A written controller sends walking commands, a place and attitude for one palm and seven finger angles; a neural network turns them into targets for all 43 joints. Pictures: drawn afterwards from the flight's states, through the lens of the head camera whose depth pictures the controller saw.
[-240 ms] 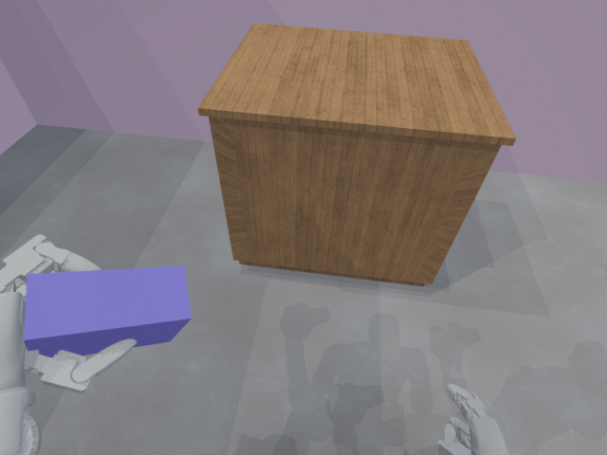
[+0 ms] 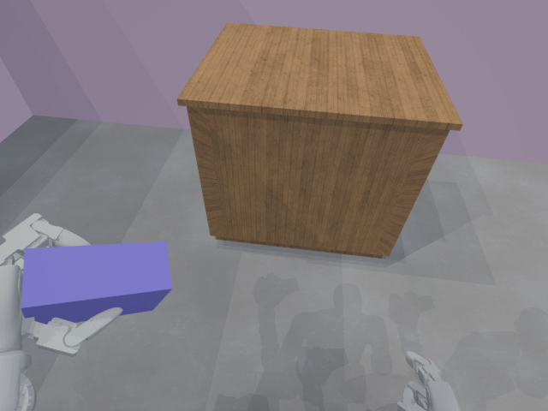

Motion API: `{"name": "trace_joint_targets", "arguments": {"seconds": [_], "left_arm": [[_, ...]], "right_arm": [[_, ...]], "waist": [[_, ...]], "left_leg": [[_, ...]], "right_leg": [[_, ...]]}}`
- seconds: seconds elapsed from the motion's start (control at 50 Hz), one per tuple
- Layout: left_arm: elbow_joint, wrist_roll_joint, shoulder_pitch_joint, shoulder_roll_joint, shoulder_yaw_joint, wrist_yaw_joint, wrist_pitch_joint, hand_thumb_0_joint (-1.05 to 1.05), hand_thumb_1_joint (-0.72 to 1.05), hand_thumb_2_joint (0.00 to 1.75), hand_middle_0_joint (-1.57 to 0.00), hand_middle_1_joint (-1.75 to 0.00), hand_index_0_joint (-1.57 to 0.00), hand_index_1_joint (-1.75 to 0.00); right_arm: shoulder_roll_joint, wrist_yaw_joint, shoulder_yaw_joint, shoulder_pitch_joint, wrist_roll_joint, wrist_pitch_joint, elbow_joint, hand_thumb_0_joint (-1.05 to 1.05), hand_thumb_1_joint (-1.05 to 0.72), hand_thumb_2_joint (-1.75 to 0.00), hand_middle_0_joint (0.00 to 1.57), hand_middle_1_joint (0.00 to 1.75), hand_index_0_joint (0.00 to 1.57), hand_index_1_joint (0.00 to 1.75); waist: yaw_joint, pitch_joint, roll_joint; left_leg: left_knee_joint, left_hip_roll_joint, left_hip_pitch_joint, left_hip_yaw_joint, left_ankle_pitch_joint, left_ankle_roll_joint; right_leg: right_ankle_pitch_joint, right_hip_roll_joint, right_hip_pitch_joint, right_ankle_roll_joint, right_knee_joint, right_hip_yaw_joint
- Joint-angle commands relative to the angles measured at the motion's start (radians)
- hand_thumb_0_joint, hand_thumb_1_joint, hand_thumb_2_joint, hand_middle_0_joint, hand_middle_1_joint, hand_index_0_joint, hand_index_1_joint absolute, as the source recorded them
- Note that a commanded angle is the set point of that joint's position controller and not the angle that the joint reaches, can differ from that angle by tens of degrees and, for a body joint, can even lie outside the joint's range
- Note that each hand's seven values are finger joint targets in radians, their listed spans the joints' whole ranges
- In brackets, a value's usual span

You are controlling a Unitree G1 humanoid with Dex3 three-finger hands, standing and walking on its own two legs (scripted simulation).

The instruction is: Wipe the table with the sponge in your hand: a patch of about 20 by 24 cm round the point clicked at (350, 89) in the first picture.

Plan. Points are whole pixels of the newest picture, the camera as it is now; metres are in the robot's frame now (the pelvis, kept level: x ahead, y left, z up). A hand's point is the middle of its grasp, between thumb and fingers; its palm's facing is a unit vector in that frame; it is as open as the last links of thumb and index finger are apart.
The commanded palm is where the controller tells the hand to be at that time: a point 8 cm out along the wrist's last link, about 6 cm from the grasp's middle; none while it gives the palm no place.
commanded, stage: stand and wait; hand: left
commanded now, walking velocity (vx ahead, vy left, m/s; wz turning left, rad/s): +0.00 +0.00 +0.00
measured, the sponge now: (121, 282) +0.23 +0.20 +0.14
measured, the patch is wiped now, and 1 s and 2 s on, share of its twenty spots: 0.00 0.00 0.00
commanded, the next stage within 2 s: look at it before walking up in 0.02 s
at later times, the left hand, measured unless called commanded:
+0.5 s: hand (54, 292) +0.20 +0.25 +0.16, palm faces +0.46 -0.80 -0.39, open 9.9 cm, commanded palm +0.14 +0.28 +0.18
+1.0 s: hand (42, 229) +0.26 +0.29 +0.18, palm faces +0.54 -0.76 -0.37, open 9.9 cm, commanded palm +0.20 +0.31 +0.18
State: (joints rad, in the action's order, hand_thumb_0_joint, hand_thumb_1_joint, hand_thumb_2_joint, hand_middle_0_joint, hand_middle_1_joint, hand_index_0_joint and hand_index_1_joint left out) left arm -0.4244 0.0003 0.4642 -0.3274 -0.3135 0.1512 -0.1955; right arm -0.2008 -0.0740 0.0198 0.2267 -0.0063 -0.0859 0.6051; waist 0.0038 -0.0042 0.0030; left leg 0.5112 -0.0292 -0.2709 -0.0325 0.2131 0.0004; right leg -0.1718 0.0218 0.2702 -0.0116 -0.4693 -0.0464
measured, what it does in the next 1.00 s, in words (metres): lifts its right foot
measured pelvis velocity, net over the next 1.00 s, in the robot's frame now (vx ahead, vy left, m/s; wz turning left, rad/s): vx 0.08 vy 0.02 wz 0.13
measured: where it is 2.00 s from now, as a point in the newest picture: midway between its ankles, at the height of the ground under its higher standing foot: outside the picture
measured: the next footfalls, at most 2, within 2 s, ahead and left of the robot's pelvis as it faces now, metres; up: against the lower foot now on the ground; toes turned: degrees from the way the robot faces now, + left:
right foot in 1.24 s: +0.30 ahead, -0.10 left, +0.00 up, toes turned -4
left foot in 1.78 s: +0.28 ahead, +0.09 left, +0.00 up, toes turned +27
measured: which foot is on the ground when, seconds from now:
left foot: down 0.00-1.00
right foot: down 0.00-0.82, up 0.84-1.00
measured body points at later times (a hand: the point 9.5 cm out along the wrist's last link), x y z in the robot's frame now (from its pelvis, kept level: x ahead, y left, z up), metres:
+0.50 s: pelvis +0.00 +0.00 +0.00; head -0.02 +0.00 +0.45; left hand +0.17 +0.29 +0.18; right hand +0.15 -0.23 -0.09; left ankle +0.04 +0.12 -0.74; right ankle +0.05 -0.13 -0.73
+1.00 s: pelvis +0.08 +0.02 +0.00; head +0.08 +0.04 +0.45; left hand +0.23 +0.32 +0.20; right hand +0.27 -0.17 -0.08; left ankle +0.07 +0.13 -0.74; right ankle +0.10 -0.11 -0.65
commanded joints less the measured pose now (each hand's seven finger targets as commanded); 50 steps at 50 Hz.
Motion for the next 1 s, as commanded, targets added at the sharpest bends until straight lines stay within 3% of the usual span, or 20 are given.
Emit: {"name": "trace_joint_targets", "arguments": {"seconds": [0.0,0.24,0.34,0.44,0.5,0.52,0.54,0.56,0.58,0.62,0.66,0.7,0.76,0.78,0.8,0.82,0.84,0.88,0.92,0.98], "left_arm": [[-0.219,0.012,-0.08,-0.167,-0.108,0.019,-0.073,0.0,0.1,1.3,-1.2,-1.6,-1.2,-1.6],[-0.215,0.011,-0.089,-0.178,-0.116,0.019,-0.074,0.0,0.1,1.3,-1.2,-1.6,-1.2,-1.6],[-0.242,-0.001,-0.117,-0.172,-0.105,0.03,-0.062,0.0,0.1,1.3,-1.2,-1.6,-1.2,-1.6],[-0.267,-0.002,-0.119,-0.186,-0.137,0.042,-0.06,0.0,0.1,1.3,-1.2,-1.6,-1.2,-1.6],[-0.214,0.0,-0.059,-0.148,-0.112,0.031,-0.056,0.0,0.1,1.3,-1.2,-1.6,-1.2,-1.6],[-0.203,0.0,-0.055,-0.141,-0.101,0.026,-0.054,0.0,0.1,1.3,-1.2,-1.6,-1.2,-1.6],[-0.193,-0.003,-0.053,-0.152,-0.107,0.023,-0.049,0.0,0.1,1.3,-1.2,-1.6,-1.2,-1.6],[-0.186,-0.001,-0.075,-0.165,-0.1,0.021,-0.048,0.0,0.1,1.3,-1.2,-1.6,-1.2,-1.6],[-0.186,0.001,-0.119,-0.179,-0.092,0.025,-0.053,0.0,0.1,1.3,-1.2,-1.6,-1.2,-1.6],[-0.223,-0.007,-0.179,-0.207,-0.112,0.033,-0.081,0.0,0.1,1.3,-1.2,-1.6,-1.2,-1.6],[-0.189,-0.015,-0.15,-0.208,-0.117,0.026,-0.084,0.0,0.1,1.3,-1.2,-1.6,-1.2,-1.6],[-0.241,-0.006,-0.168,-0.22,-0.124,0.026,-0.085,0.0,0.1,1.3,-1.2,-1.6,-1.2,-1.6],[-0.333,0.009,-0.19,-0.216,-0.124,0.036,-0.09,0.0,0.1,1.3,-1.2,-1.6,-1.2,-1.6],[-0.368,0.013,-0.182,-0.208,-0.13,0.04,-0.101,0.0,0.1,1.3,-1.2,-1.6,-1.2,-1.6],[-0.409,0.014,-0.16,-0.188,-0.124,0.047,-0.114,0.0,0.1,1.3,-1.2,-1.6,-1.2,-1.6],[-0.431,-0.002,-0.18,-0.207,-0.12,0.055,-0.124,0.0,0.1,1.3,-1.2,-1.6,-1.2,-1.6],[-0.366,-0.007,-0.18,-0.255,-0.15,0.047,-0.127,0.0,0.1,1.3,-1.2,-1.6,-1.2,-1.6],[-0.338,-0.002,-0.137,-0.19,-0.12,0.036,-0.1,0.0,0.1,1.3,-1.2,-1.6,-1.2,-1.6],[-0.348,0.004,-0.102,-0.159,-0.096,0.028,-0.092,0.0,0.1,1.3,-1.2,-1.6,-1.2,-1.6],[-0.319,0.012,-0.033,-0.149,-0.107,0.017,-0.078,0.0,0.1,1.3,-1.2,-1.6,-1.2,-1.6]], "right_arm": [[-0.113,-0.008,-0.043,-0.096,0.004,-0.052,-0.161,0.0,-0.9,-0.9,0.2,0.3,0.2,0.3],[-0.119,-0.009,-0.046,-0.096,0.005,-0.055,-0.158,0.0,-0.9,-0.9,0.2,0.3,0.2,0.3],[-0.129,-0.018,-0.055,-0.093,0.009,-0.047,-0.157,0.0,-0.9,-0.9,0.2,0.3,0.2,0.3],[-0.122,-0.026,-0.057,-0.078,0.019,-0.048,-0.137,0.0,-0.9,-0.9,0.2,0.3,0.2,0.3],[-0.123,-0.018,-0.058,-0.07,0.019,-0.042,-0.132,0.0,-0.9,-0.9,0.2,0.3,0.2,0.3],[-0.12,-0.014,-0.06,-0.069,0.015,-0.036,-0.139,0.0,-0.9,-0.9,0.2,0.3,0.2,0.3],[-0.115,-0.011,-0.061,-0.078,0.015,-0.035,-0.144,0.0,-0.9,-0.9,0.2,0.3,0.2,0.3],[-0.094,-0.009,-0.054,-0.088,0.015,-0.032,-0.138,0.0,-0.9,-0.9,0.2,0.3,0.2,0.3],[-0.104,-0.007,-0.059,-0.1,0.009,-0.034,-0.127,0.0,-0.9,-0.9,0.2,0.3,0.2,0.3],[-0.108,-0.006,-0.048,-0.096,0.021,-0.044,-0.111,0.0,-0.9,-0.9,0.2,0.3,0.2,0.3],[-0.083,-0.003,-0.036,-0.088,0.024,-0.03,-0.102,0.0,-0.9,-0.9,0.2,0.3,0.2,0.3],[-0.084,-0.009,-0.042,-0.116,0.023,-0.025,-0.117,0.0,-0.9,-0.9,0.2,0.3,0.2,0.3],[-0.091,-0.026,-0.048,-0.086,0.02,-0.046,-0.13,0.0,-0.9,-0.9,0.2,0.3,0.2,0.3],[-0.114,-0.031,-0.058,-0.064,0.019,-0.054,-0.134,0.0,-0.9,-0.9,0.2,0.3,0.2,0.3],[-0.137,-0.023,-0.065,-0.068,0.017,-0.056,-0.139,0.0,-0.9,-0.9,0.2,0.3,0.2,0.3],[-0.104,-0.014,-0.052,-0.07,0.014,-0.067,-0.145,0.0,-0.9,-0.9,0.2,0.3,0.2,0.3],[-0.101,-0.006,-0.051,-0.079,0.018,-0.08,-0.116,0.0,-0.9,-0.9,0.2,0.3,0.2,0.3],[-0.11,0.007,-0.067,-0.061,0.01,-0.085,-0.109,0.0,-0.9,-0.9,0.2,0.3,0.2,0.3],[-0.11,0.011,-0.071,-0.059,-0.001,-0.087,-0.102,0.0,-0.9,-0.9,0.2,0.3,0.2,0.3],[-0.107,0.013,-0.069,-0.048,0.003,-0.082,-0.106,0.0,-0.9,-0.9,0.2,0.3,0.2,0.3]], "waist": [[-0.001,0.091,0.047],[-0.001,0.077,0.047],[-0.01,0.051,0.085],[-0.021,0.07,0.155],[-0.013,0.066,0.171],[-0.013,0.048,0.121],[-0.007,0.007,0.025],[-0.001,-0.036,-0.173],[0.007,-0.046,-0.266],[-0.004,-0.008,-0.152],[-0.01,-0.001,-0.129],[-0.001,-0.017,-0.19],[-0.017,0.054,-0.017],[-0.028,0.09,0.165],[-0.026,0.106,0.431],[-0.03,0.088,0.379],[-0.025,0.087,0.294],[-0.032,0.022,0.188],[-0.018,0.042,0.179],[-0.017,0.064,0.166]], "left_leg": [[-0.137,-0.048,-0.047,0.042,0.068,-0.015],[-0.15,-0.042,-0.061,0.044,0.138,-0.014],[-0.165,-0.07,-0.113,0.112,0.491,-0.062],[-0.187,-0.171,-0.062,0.289,0.401,-0.13],[-0.151,-0.145,-0.166,0.228,0.427,-0.118],[-0.091,-0.097,-0.242,0.168,0.48,-0.092],[0.054,-0.029,-0.322,0.084,0.462,-0.065],[0.263,0.021,-0.404,0.004,0.365,-0.037],[0.484,0.02,-0.429,-0.012,0.292,-0.018],[0.558,-0.032,-0.44,0.042,0.226,-0.006],[0.397,-0.061,-0.229,0.006,0.206,-0.016],[0.228,-0.047,-0.09,-0.062,0.18,-0.022],[-0.029,0.009,0.142,-0.119,0.137,-0.015],[-0.123,-0.064,0.256,0.011,0.194,-0.052],[-0.219,-0.298,0.39,0.381,0.204,-0.144],[-0.268,-0.378,0.37,0.526,0.086,-0.22],[-0.279,-0.406,0.271,0.555,0.207,-0.227],[-0.259,-0.383,0.219,0.445,0.129,-0.234],[-0.228,-0.315,0.234,0.252,0.026,-0.196],[-0.227,-0.281,0.221,0.13,-0.093,-0.166]], "right_leg": [[-0.002,-0.042,-0.077,0.013,0.077,-0.042],[-0.084,-0.041,-0.059,0.012,0.108,-0.047],[-0.429,-0.052,0.014,0.032,0.048,-0.029],[-0.272,-0.021,0.029,0.022,-0.154,0.091],[-0.291,-0.035,-0.084,0.027,-0.073,0.094],[-0.388,-0.069,-0.106,0.051,-0.018,0.04],[-0.51,-0.145,-0.089,0.099,0.067,-0.101],[-0.641,-0.28,-0.082,0.16,0.199,-0.324],[-0.633,-0.411,-0.092,0.22,0.294,-0.49],[-0.356,-0.418,-0.159,0.249,0.252,-0.4],[-0.388,-0.337,0.032,0.179,0.217,-0.156],[-0.419,-0.302,0.099,0.163,0.204,-0.06],[-0.354,-0.208,0.09,0.109,-0.006,0.034],[-0.288,-0.142,0.168,0.071,-0.226,0.073],[-0.411,-0.035,0.377,0.012,-0.506,0.161],[-0.419,-0.043,0.442,0.019,-0.675,0.096],[-0.391,-0.085,0.431,0.021,-0.744,0.033],[-0.311,-0.13,0.476,0.005,-0.763,0.031],[-0.222,-0.122,0.471,-0.01,-0.734,0.079],[-0.157,-0.113,0.428,-0.023,-0.63,0.131]]}}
